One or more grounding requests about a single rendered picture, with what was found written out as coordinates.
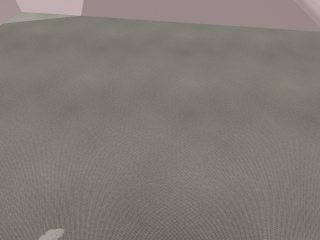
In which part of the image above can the robot left hand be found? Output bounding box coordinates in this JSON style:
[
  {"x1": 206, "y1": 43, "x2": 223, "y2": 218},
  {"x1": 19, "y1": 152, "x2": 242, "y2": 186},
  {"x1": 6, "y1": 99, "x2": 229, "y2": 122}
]
[{"x1": 38, "y1": 228, "x2": 64, "y2": 240}]

